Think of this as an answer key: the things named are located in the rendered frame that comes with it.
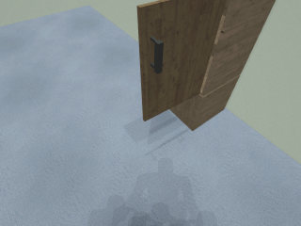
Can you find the handle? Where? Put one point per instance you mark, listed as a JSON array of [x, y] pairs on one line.
[[158, 55]]

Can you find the cupboard door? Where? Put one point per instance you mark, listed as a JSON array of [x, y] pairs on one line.
[[188, 29]]

